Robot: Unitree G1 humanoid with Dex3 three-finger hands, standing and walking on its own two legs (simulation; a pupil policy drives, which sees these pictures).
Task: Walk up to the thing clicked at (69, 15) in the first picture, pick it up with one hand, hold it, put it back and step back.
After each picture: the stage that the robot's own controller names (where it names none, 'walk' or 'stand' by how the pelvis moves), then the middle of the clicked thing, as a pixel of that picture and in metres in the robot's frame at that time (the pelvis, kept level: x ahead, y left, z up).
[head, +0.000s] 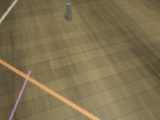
stand; (69, 12) +1.96 +0.22 -0.65
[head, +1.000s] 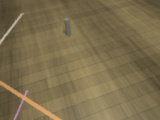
walk; (67, 27) +1.83 +0.32 -0.64
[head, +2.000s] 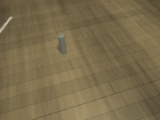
walk; (62, 44) +1.30 +0.30 -0.65
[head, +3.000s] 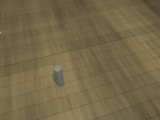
walk; (59, 76) +0.84 +0.26 -0.65
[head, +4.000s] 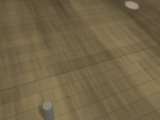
walk; (48, 112) +0.53 +0.19 -0.64
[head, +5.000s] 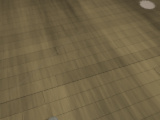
stand; out of the picture +0.41 +0.20 -0.64
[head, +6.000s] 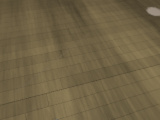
stand; out of the picture +0.41 +0.18 -0.65
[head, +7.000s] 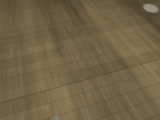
stand; out of the picture +0.44 +0.19 -0.66
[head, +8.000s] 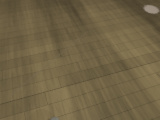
stand; out of the picture +0.43 +0.20 -0.66
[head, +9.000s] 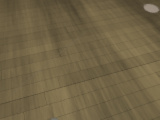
go down; out of the picture +0.42 +0.20 -0.66
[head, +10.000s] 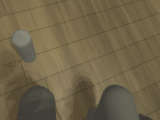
go down; (26, 48) +0.50 +0.22 -0.30
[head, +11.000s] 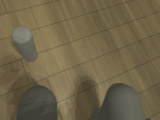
approach; (27, 47) +0.50 +0.22 -0.26
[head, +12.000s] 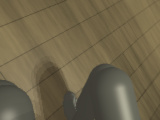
close in; out of the picture +0.49 +0.27 -0.17
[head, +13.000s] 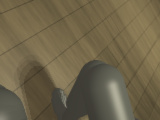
close; out of the picture +0.49 +0.29 -0.17
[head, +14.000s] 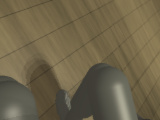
lift; out of the picture +0.42 +0.25 -0.17
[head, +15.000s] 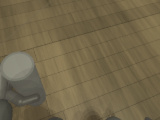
lift; (29, 84) +0.32 +0.17 +0.02
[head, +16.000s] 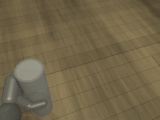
hold; (37, 92) +0.31 +0.15 +0.03
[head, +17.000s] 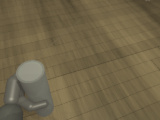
hold; (39, 93) +0.31 +0.15 +0.03
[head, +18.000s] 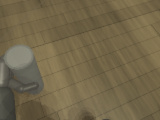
crouch; (28, 74) +0.38 +0.17 -0.03
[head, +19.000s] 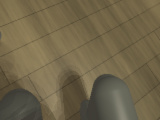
lower; out of the picture +0.52 +0.23 -0.04
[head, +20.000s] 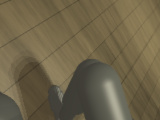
lower; out of the picture +0.49 +0.27 -0.17
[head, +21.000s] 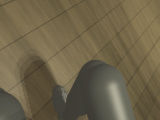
lower; out of the picture +0.47 +0.27 -0.18
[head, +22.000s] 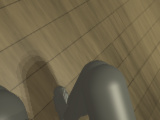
lower; out of the picture +0.47 +0.27 -0.17
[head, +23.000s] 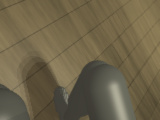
lower; out of the picture +0.46 +0.26 -0.17
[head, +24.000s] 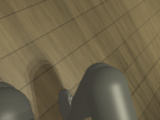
open; out of the picture +0.46 +0.23 -0.18
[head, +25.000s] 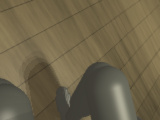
stand; out of the picture +0.45 +0.24 -0.18
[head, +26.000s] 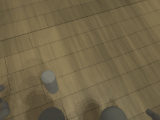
walk; (50, 83) +0.44 +0.16 -0.43
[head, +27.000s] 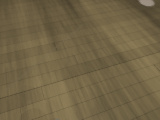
stand; out of the picture +0.39 +0.15 -0.60
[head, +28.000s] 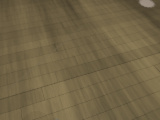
stand; out of the picture +0.39 +0.16 -0.60
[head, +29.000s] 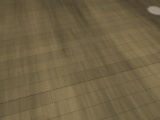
stand; out of the picture +0.41 +0.14 -0.65
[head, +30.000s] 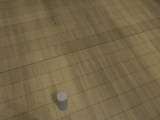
walk; (62, 101) +0.47 +0.10 -0.64
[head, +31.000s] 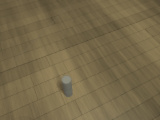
walk; (67, 86) +0.62 +0.14 -0.63
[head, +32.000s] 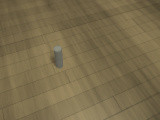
walk; (58, 57) +0.93 +0.22 -0.63
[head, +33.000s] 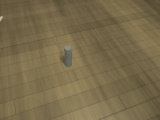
stand; (68, 56) +1.05 +0.15 -0.64
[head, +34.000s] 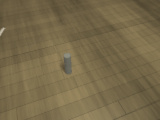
stand; (67, 64) +1.05 +0.17 -0.66
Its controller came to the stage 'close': yes
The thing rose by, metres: 0.69
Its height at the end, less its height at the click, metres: +0.00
